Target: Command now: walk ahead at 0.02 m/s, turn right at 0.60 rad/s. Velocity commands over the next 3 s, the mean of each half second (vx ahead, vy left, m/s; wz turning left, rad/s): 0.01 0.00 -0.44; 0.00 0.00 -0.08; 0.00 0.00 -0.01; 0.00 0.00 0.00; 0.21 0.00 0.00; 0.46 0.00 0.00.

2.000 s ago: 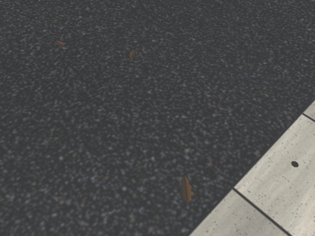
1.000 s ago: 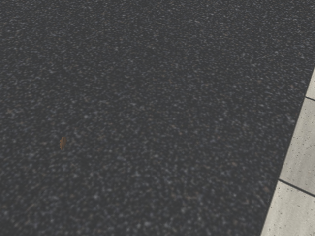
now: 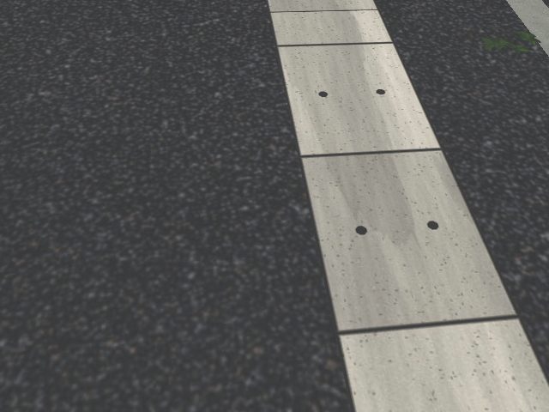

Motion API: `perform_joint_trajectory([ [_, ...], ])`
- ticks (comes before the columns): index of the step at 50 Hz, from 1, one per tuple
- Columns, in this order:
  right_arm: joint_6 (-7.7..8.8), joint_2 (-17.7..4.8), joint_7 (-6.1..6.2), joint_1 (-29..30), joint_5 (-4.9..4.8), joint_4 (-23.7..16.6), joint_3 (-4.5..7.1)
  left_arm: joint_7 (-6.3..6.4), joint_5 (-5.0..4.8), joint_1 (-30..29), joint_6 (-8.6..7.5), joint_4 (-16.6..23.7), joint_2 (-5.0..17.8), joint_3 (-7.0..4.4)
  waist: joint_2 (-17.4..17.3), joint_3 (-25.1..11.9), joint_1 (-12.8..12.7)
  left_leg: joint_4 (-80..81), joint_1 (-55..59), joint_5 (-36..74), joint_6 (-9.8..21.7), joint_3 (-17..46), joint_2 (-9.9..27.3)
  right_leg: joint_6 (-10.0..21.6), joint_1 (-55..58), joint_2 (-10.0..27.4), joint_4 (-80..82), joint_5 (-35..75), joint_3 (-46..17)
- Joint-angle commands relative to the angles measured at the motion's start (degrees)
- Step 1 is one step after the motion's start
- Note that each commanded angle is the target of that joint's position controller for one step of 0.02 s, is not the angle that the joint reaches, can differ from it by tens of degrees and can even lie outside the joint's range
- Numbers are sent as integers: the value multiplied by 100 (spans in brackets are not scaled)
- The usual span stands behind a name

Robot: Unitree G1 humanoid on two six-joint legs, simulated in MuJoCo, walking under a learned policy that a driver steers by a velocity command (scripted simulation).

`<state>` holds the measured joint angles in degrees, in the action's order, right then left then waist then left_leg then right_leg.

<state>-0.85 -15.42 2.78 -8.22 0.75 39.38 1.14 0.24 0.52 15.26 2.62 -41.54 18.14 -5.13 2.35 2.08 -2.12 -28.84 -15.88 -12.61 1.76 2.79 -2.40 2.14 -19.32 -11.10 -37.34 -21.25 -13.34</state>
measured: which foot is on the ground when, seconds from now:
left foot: down 0.00-0.42, up 0.44-0.74, down 0.76-1.00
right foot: up 0.00-0.40, down 0.42-1.00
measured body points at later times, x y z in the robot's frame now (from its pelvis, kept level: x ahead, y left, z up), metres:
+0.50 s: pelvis -0.02 -0.01 +0.00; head +0.00 -0.04 +0.45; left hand +0.18 +0.20 -0.10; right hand +0.00 -0.30 -0.13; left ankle +0.00 +0.11 -0.71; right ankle -0.05 -0.10 -0.74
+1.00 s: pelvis -0.03 +0.00 +0.01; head -0.03 +0.00 +0.46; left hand +0.08 +0.24 -0.14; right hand -0.04 -0.26 -0.13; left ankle -0.02 +0.11 -0.74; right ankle -0.05 -0.10 -0.74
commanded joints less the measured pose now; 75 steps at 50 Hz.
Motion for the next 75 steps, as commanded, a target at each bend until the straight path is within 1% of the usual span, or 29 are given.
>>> perform_joint_trajectory([
  [1,14,-960,-15,-303,2,-353,251,26,149,273,-35,326,821,-221,-881,-401,57,1151,831,2524,1253,2014,2394,-255,-963,337,-2323,-1192,522],
  [2,10,-735,-44,-56,-14,-384,195,-17,138,283,10,228,768,-223,-710,-218,-36,1117,635,2432,1072,1396,1991,-318,-909,452,-2637,-831,552],
  [3,0,-684,-38,132,19,-440,177,-80,105,311,61,188,725,-217,-868,-228,-102,1075,675,2383,887,955,1659,-377,-934,461,-2900,-535,640],
  [4,-1,-700,-16,146,42,-460,178,-144,72,351,100,170,689,-201,-1095,-255,-83,1017,764,2699,851,674,1520,-456,-1009,465,-3100,-424,743],
  [5,0,-714,-19,51,59,-451,187,-177,34,288,120,167,662,-179,-1112,-291,-12,975,859,2890,851,481,1451,-522,-1051,483,-3158,-351,837],
  [7,13,-751,-25,-216,57,-385,223,-207,-5,12,143,246,601,-139,-1071,-336,160,928,1179,2978,917,349,1507,-601,-1208,551,-2994,-287,936],
  [11,42,-872,-46,-627,57,-225,303,-239,7,-368,190,366,454,-54,-1139,-379,390,871,1561,2906,1051,318,1741,-602,-1200,727,-2227,-404,1028],
  [15,61,-964,-158,-521,71,-151,340,-217,-25,-455,189,395,252,76,-1263,-441,362,749,1109,2798,1048,125,1766,-403,-255,799,-1016,-595,1254],
  [17,31,-1027,-210,-535,77,-77,356,-177,-48,-440,166,382,254,113,-1407,-466,375,626,967,2853,1042,125,1758,-298,155,762,-419,-603,1429],
  [19,-30,-1068,-240,-497,24,6,362,-141,-32,-231,103,281,191,159,-1314,-465,205,336,790,2748,896,51,1670,-161,721,738,736,50,1559],
  [20,-58,-1036,-247,-507,-28,58,348,-107,32,-89,36,203,195,184,-1119,-438,72,113,477,2395,643,-64,1579,-89,1258,780,1774,925,1498],
  [21,-57,-820,-266,-760,-18,98,296,-68,137,-102,-42,205,444,163,-447,-578,145,-360,-93,1377,257,-284,1333,9,1939,1386,2294,1243,619],
  [22,-50,-237,-321,-941,31,-161,131,-46,114,-350,-94,389,1053,82,1168,-579,414,-1186,-1065,-1453,-198,-907,524,527,2198,3028,2253,3152,-1202],
  [23,-181,-519,-211,-515,-10,-73,177,-9,71,-105,-148,251,832,107,815,-538,-65,-1695,-600,-2174,-217,-313,503,1173,1280,3187,2065,3491,-946],
  [24,-250,-622,-214,-538,-73,-20,216,-5,72,-383,-171,206,553,208,598,-268,167,-1939,-571,-1953,-208,-179,497,1202,1121,2862,2130,3233,-587],
  [25,-262,-640,-233,-572,-73,88,236,12,72,-702,-171,194,343,290,566,-79,282,-1919,-571,-1621,-203,-130,507,1014,972,2544,2215,2887,-252],
  [27,-257,-713,-253,-796,26,293,280,88,55,-806,-193,127,302,328,741,-83,357,-1936,-525,-1213,-251,-232,427,822,1138,2157,2130,3345,145],
  [30,-253,-507,-254,-864,8,463,224,94,29,-630,-230,-50,235,373,473,-297,304,-1661,-306,-1184,-330,-239,373,844,1332,2124,1998,3552,281],
  [34,-258,-399,-177,-718,-29,588,172,105,68,-585,-232,-285,273,369,552,-202,186,-678,44,-1143,-303,-295,283,859,1205,2101,1949,2746,75],
  [36,-218,-333,-129,-871,-43,730,147,122,43,-677,-228,-383,271,369,432,-227,304,159,460,-591,-238,-344,245,758,1067,2034,1848,2384,7],
  [37,-171,-286,-110,-997,-17,827,118,131,8,-737,-229,-425,262,371,293,-253,411,799,918,198,-200,-295,318,596,843,1971,1808,2106,14],
  [39,-27,-579,-89,-1021,104,873,120,112,12,-539,-277,-534,80,419,-147,-358,294,1063,1568,1018,-75,499,1068,233,363,1665,1698,1364,133],
  [40,-2,-756,-136,-660,-3,965,163,83,-15,-416,-240,-643,10,399,-868,28,5,911,644,921,76,522,1061,180,776,1258,1982,1160,505],
  [41,42,-511,-190,-554,-6,957,113,97,32,-464,-229,-800,150,383,-725,26,146,1008,442,645,59,464,986,148,1163,1297,1905,1330,511],
  [42,71,-440,-204,-651,-4,1032,91,106,20,-462,-228,-909,219,346,-626,57,226,1074,409,476,0,358,882,176,1216,1343,1829,1434,489],
  [45,92,-427,-142,-767,-15,1263,75,96,10,-398,-256,-1142,160,342,-593,-5,232,1111,609,453,-11,297,805,181,1173,1420,1843,1629,458],
  [49,86,-362,-123,-754,-5,1460,48,128,-4,-314,-256,-1487,82,362,-370,65,249,1141,651,247,49,312,813,110,1040,1392,1969,1436,477],
  [57,98,-254,-102,-802,-6,1836,-13,163,-3,-93,-248,-1986,-3,414,-262,120,230,1180,587,126,101,329,791,55,996,1411,2005,1396,501],
  [75,129,63,-57,-1118,-12,2355,-117,217,-6,231,-259,-2499,-319,504,-289,180,206,1138,474,263,116,309,724,22,984,1455,1896,1528,582],
])
Next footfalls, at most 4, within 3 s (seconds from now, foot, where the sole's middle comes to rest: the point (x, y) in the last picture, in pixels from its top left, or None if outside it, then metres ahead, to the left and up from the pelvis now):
0.42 right None -0.01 -0.11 -0.77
0.76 left None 0.02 0.10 -0.77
2.86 left None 0.41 -0.06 -0.77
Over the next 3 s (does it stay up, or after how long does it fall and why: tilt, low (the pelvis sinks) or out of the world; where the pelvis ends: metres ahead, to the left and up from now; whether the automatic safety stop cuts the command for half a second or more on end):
stays up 0.32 -0.08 0.00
